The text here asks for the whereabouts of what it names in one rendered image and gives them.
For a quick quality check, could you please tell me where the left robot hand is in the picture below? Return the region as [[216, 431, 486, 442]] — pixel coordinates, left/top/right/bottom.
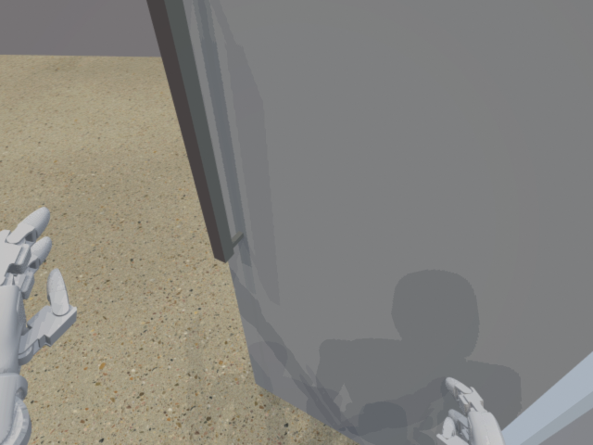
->
[[0, 207, 77, 374]]

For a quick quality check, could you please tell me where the right robot hand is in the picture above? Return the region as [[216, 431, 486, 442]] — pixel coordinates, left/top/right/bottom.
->
[[436, 377, 506, 445]]

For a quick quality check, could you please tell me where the handle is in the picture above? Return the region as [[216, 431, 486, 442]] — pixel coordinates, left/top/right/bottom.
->
[[146, 0, 244, 263]]

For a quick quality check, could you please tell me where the robot left forearm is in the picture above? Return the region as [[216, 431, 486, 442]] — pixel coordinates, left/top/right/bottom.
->
[[0, 373, 32, 445]]

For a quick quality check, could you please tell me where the fridge door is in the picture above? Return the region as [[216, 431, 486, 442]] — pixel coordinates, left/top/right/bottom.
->
[[183, 0, 593, 445]]

